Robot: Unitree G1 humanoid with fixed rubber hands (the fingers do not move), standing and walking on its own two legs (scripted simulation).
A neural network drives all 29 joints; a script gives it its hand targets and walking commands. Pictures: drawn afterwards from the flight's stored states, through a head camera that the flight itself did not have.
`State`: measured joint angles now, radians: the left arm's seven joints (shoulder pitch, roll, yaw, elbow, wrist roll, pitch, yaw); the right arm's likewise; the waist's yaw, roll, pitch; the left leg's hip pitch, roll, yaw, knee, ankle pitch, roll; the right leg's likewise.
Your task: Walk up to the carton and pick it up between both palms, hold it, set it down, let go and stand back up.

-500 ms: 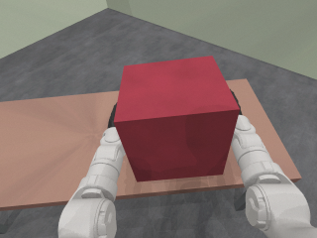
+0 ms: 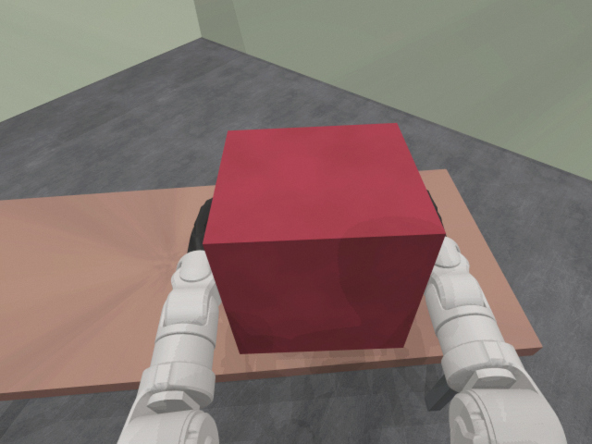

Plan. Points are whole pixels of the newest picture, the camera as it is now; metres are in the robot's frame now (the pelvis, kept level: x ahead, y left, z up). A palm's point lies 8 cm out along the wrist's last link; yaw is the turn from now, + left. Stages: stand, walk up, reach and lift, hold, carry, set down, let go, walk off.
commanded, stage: reach and lift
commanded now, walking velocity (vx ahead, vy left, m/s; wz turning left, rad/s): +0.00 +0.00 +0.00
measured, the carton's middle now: (316, 240) +0.38 -0.01 +0.10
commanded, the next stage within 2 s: hold in 1.68 s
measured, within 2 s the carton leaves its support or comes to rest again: neither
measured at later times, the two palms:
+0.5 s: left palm (187, 258) +0.35 +0.16 +0.11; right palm (430, 250) +0.35 -0.16 +0.10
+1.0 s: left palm (172, 256) +0.32 +0.16 +0.14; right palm (439, 257) +0.32 -0.15 +0.12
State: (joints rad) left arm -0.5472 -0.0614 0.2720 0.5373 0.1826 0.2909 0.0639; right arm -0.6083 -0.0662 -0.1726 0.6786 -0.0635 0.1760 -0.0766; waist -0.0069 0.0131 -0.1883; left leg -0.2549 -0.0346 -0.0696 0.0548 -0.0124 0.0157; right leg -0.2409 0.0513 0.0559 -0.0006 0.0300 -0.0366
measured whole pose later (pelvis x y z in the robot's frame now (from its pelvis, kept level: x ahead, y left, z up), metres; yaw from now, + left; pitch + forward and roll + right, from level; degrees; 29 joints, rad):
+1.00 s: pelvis -0.01 +0.02 +0.00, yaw -1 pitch +0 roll +0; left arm -0.35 -0.07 0.16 -0.18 0.19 0.83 0.02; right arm -0.37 -0.10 -0.01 0.07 0.14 0.57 -0.18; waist -0.04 0.00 -0.01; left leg 0.01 -0.05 -0.05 0.00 -0.01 0.04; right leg -0.02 0.03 0.08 0.03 -0.01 -0.01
